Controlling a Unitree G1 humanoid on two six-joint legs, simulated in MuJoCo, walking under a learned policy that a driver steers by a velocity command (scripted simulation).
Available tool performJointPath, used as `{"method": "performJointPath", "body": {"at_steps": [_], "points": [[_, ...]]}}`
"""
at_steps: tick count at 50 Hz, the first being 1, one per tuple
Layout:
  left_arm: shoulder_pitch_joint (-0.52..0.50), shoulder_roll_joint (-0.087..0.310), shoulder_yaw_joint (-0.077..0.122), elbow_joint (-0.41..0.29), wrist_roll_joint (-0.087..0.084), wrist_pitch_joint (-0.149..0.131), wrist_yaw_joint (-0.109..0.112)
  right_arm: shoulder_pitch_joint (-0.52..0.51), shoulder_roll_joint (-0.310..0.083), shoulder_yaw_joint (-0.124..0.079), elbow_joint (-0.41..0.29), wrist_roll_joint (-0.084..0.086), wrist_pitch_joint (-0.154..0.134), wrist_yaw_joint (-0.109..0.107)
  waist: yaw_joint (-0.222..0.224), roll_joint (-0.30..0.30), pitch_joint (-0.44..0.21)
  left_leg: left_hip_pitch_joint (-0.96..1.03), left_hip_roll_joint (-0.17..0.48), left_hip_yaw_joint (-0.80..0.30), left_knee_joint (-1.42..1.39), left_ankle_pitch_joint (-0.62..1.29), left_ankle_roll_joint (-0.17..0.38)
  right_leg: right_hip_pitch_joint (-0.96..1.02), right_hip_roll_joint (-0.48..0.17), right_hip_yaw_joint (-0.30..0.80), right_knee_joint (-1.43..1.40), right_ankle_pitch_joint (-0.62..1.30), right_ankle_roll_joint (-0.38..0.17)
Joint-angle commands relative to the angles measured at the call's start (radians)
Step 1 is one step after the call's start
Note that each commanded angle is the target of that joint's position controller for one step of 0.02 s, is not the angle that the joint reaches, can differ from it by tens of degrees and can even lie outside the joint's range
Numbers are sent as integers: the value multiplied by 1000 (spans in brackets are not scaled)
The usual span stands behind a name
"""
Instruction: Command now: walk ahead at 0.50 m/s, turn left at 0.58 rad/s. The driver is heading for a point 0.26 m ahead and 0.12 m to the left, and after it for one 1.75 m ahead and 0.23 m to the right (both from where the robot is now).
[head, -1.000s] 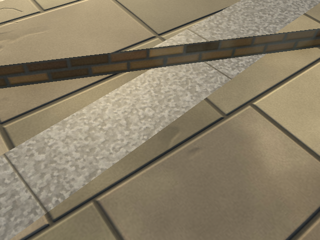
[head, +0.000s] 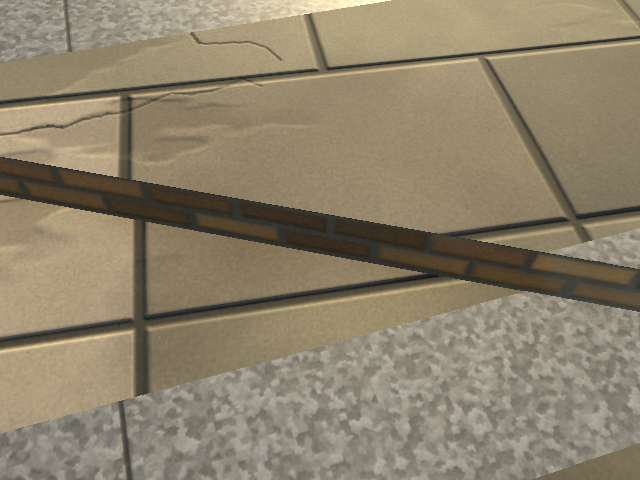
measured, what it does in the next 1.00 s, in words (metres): walks ahead: right foot, then left foot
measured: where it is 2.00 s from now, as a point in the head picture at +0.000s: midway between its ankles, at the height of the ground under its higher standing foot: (336, 409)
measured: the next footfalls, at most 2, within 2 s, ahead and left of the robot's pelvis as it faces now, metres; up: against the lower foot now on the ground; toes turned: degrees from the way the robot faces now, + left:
right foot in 0.30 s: +0.38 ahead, -0.13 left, +0.00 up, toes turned +14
left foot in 0.70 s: +0.32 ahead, +0.13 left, +0.00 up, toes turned +18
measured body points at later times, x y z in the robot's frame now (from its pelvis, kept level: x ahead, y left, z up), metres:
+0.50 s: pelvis +0.24 -0.05 +0.00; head +0.29 -0.04 +0.45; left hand +0.33 +0.25 -0.11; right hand +0.44 -0.30 -0.11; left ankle +0.19 +0.07 -0.65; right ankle +0.34 -0.14 -0.74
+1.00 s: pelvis +0.30 -0.03 -0.02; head +0.33 -0.04 +0.43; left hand +0.35 +0.28 -0.12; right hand +0.54 -0.25 -0.11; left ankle +0.28 +0.12 -0.73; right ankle +0.32 -0.11 -0.74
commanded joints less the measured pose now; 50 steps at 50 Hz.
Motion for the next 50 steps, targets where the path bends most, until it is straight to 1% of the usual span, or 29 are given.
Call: {"method": "performJointPath", "body": {"at_steps": [1, 4, 6, 9, 12, 14, 15, 16, 17, 18, 19, 20, 21, 23, 24, 28, 32, 34, 35, 36, 37, 38, 39, 40, 42, 45, 48, 49, 50], "points": [[12, 96, 28, -63, 18, 11, 6, -20, -137, -26, -82, 3, -25, -19, 39, 17, -117, 141, 277, -335, -229, 253, 200, -118, -42, 31, -135, 72, 27], [-107, 65, 15, -103, 26, 19, 7, 21, -171, -35, -77, 8, -23, -37, 6, 42, -76, 73, 220, -260, -239, 224, 164, -103, -4, 12, -370, 278, 54], [-173, 49, 6, -122, 20, 16, -1, 47, -170, -35, -71, 10, -17, -40, -24, 71, -61, 38, 185, -233, -231, 153, 129, -47, 33, 2, -521, 410, 52], [-242, 67, 3, -155, 4, 11, -10, 96, -167, -35, -53, 12, -14, -38, -56, 97, -50, 56, 201, -281, -204, 71, 107, -4, 60, 12, -620, 467, 46], [-238, 108, 14, -173, 13, -3, -19, 118, -162, -34, -46, 12, 7, -50, -44, 119, -64, 161, 211, -346, -58, 214, 73, 14, 90, 24, -696, 389, 21], [-140, 130, 24, -149, 21, -14, -21, 81, -153, -32, -72, 9, 21, -60, 13, 143, -114, 185, 176, -368, 75, 316, 33, 136, 102, 5, -755, 401, -12], [-47, 161, 34, -134, 36, -18, -16, 54, -122, -21, -99, 4, 19, -60, 59, 129, -191, 130, 120, -336, 216, 324, -10, 310, 36, 37, -753, 524, -51], [97, 226, 45, -124, 57, -12, -6, 53, -72, -3, -135, -15, 17, -61, 104, -15, -341, -37, 43, -239, 510, 10, -66, 595, -171, 207, -675, 852, -118], [129, 256, 50, -106, 48, 11, -13, 291, -46, 9, -136, 10, 12, -52, 5, -327, -511, -302, -49, -187, 780, -607, -114, 875, -429, 579, -678, 925, -326], [80, 178, 36, -135, 23, 31, -11, 292, -163, -12, -102, 24, 20, -52, 18, -212, -475, -374, 54, -201, 887, -513, -136, 801, -405, 598, -724, 666, -309], [35, 109, 17, -158, 21, 45, -1, 156, -210, -27, -124, 23, 36, -55, 56, -133, -332, -417, 84, -150, 905, -435, -153, 674, -333, 422, -748, 569, -259], [-17, 93, 6, -160, 28, 59, 4, 94, -205, -31, -136, 17, 55, -62, 42, -65, -248, -397, 116, -116, 879, -381, -163, 531, -279, 315, -779, 537, -231], [-51, 87, 3, -156, 30, 68, 6, 70, -198, -35, -149, 7, 71, -67, 23, -64, -181, -371, 144, -106, 839, -347, -166, 410, -242, 249, -807, 512, -222], [-75, 111, 10, -142, 41, 71, 8, 90, -132, -23, -163, 14, 90, -66, -8, -117, -128, -272, 160, -64, 745, -302, -162, 255, -190, 130, -880, 495, -216], [-74, 123, 15, -135, 40, 69, 10, 83, -108, -16, -175, 13, 91, -66, -7, -128, -130, -267, 162, -49, 696, -284, -164, 255, -193, 96, -896, 540, -229], [-63, 144, 21, -112, 26, 78, 13, 38, -74, 5, -200, -8, 79, -58, -2, -90, -215, -148, 160, -48, 467, -170, -155, 284, -202, 29, -888, 676, -257], [-54, 116, 0, -71, 6, 86, -15, 13, -63, 18, -174, -20, 78, -45, -6, -99, -202, 50, 126, -14, 161, -48, -137, 246, -146, 3, -860, 484, -213], [-36, 109, -12, -54, -8, 86, -26, 11, -94, 9, -166, -26, 76, -43, -23, -96, -166, 202, 102, 5, -50, 58, -106, 184, -108, 20, -809, 325, -149], [1, 87, -23, -45, 4, 81, -33, 3, -142, 1, -182, -33, 76, -49, -12, -59, -172, 300, 188, -83, -79, 169, -76, 128, -76, 25, -773, 218, -83], [35, 54, -35, -53, 34, 76, -43, 0, -216, -9, -207, -47, 81, -64, 27, 90, -202, 374, 366, -228, -41, 437, -17, 55, 3, -30, -641, -11, -19], [87, 36, -39, -58, 15, 79, -34, -58, -212, -9, -196, -47, 88, -66, 64, 246, -214, 240, 427, -252, -74, 245, 82, 79, 35, -71, -614, -79, 11], [45, 103, -25, -54, 6, 89, -24, -111, -175, -7, -210, -40, 83, -59, 40, 209, -159, 157, 364, -213, -99, 87, 72, 123, 39, -77, -581, -22, 24], [16, 135, -11, -63, 1, 99, -17, -115, -174, -10, -204, -37, 78, -59, 30, 210, -122, 151, 329, -178, -100, 36, 39, 81, 58, -95, -547, 27, 23], [18, 137, -7, -59, 2, 112, -8, -109, -186, -15, -202, -35, 74, -61, 23, 215, -109, 146, 331, -168, -97, 61, 32, 68, 59, -96, -511, 33, 21], [53, 129, 0, -65, 6, 132, -6, -116, -179, -17, -198, -24, 65, -71, 30, 227, -108, 128, 390, -176, -75, 211, 64, 68, 47, -85, -408, -36, 15], [57, 104, 6, -82, -8, 145, -16, -137, -170, -21, -196, -14, 64, -83, 25, 187, -126, 147, 436, -160, -39, 357, 88, 55, 32, -87, -356, -106, -6], [101, 95, 14, -76, 1, 153, -30, -188, -168, -26, -188, 5, 77, -88, 59, 145, -131, 93, 382, -60, 57, 268, 19, 182, 66, -124, -565, 115, -41], [102, 132, 26, -86, 10, 153, -26, -143, -148, -25, -169, 4, 80, -86, 48, 47, -121, 34, 322, 9, 168, 106, -49, 240, 37, -32, -681, 293, -78], [102, 261, 56, -110, 13, 149, -9, -127, -89, -10, -196, -31, 79, -83, 4, -242, -115, -179, 172, 135, 436, -204, -162, 351, -180, 311, -766, 621, -190]]}}
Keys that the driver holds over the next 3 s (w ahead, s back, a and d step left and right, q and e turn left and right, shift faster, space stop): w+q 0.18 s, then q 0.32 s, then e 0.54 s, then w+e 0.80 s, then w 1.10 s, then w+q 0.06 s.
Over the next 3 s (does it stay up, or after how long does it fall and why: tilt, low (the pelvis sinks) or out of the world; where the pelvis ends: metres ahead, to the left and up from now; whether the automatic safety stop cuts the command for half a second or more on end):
stays up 1.19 -0.24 0.16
